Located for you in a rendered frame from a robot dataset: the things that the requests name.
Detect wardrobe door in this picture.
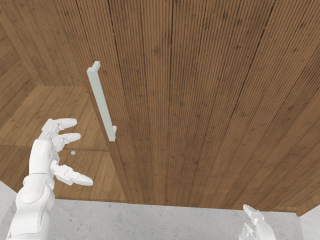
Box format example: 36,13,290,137
277,170,320,207
55,0,320,212

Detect left robot forearm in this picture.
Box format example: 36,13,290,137
6,173,55,240

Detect handle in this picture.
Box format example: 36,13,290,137
86,61,117,142

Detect robot right hand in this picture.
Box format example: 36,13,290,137
239,204,276,240

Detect robot left hand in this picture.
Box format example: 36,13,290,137
29,118,93,186

